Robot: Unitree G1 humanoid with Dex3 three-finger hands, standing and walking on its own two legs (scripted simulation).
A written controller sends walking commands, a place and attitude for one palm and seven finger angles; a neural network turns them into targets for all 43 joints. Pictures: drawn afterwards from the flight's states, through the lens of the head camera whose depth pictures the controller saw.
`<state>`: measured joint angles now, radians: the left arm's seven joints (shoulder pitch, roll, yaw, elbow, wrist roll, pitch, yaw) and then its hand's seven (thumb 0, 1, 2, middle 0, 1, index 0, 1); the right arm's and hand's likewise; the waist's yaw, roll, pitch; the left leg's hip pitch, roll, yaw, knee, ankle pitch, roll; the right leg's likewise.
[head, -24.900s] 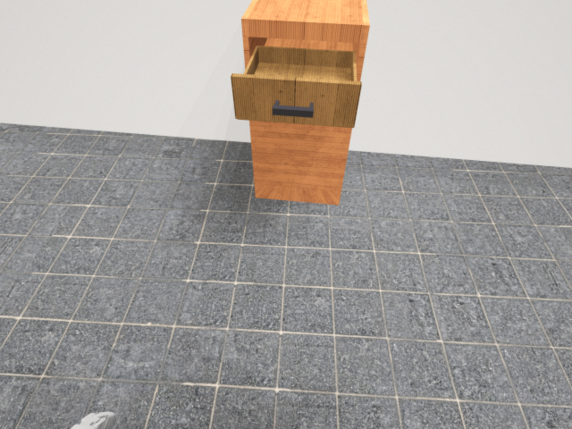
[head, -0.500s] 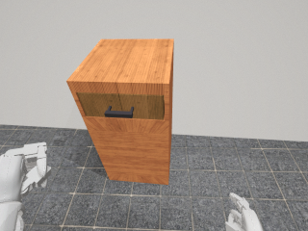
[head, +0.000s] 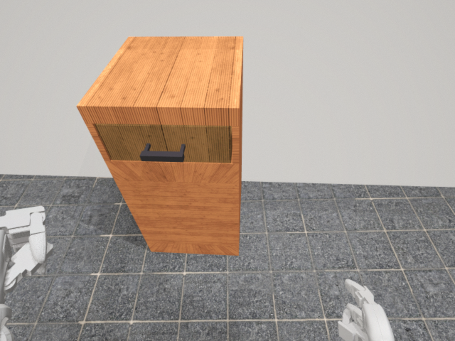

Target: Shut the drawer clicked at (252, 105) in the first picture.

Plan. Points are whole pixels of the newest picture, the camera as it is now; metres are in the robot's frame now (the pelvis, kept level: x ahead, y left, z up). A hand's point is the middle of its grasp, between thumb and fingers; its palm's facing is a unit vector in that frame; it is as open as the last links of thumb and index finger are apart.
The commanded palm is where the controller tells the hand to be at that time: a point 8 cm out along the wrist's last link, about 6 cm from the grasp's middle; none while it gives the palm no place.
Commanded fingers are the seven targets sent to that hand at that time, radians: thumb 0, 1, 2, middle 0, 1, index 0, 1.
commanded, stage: step back with the hand held close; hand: left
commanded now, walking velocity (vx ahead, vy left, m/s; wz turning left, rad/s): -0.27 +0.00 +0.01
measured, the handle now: (164, 151) +0.61 +0.23 -0.06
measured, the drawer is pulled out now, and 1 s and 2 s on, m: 0.00 0.00 0.00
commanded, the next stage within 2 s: stop stepping back and stand still in 1.22 s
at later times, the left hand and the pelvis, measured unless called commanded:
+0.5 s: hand (3, 313) +0.12 +0.26 +0.15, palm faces +0.37 -0.80 -0.47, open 3.2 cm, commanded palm +0.06 +0.30 +0.17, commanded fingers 0.00 0.90 0.90 -1.40 -1.60 -1.40 -1.60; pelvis -0.07 +0.02 -0.01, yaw +0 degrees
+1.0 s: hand out of the picture +0.07 +0.23 +0.15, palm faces +0.21 -0.84 -0.50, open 3.2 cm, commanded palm -0.01 +0.29 +0.17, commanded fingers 0.00 0.90 0.90 -1.40 -1.60 -1.40 -1.60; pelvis -0.15 +0.01 -0.01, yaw -1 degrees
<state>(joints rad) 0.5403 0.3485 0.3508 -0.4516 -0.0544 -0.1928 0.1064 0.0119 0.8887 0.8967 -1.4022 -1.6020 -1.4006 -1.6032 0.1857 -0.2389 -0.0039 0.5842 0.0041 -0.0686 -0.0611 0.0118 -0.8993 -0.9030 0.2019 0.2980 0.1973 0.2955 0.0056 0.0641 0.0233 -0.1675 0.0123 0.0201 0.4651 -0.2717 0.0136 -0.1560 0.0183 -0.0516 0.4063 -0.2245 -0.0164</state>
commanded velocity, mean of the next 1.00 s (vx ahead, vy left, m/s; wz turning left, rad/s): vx -0.32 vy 0.00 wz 0.01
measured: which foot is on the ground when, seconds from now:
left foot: down 0.00-1.00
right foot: down 0.00-0.66, up 0.68-0.78, down 0.80-1.00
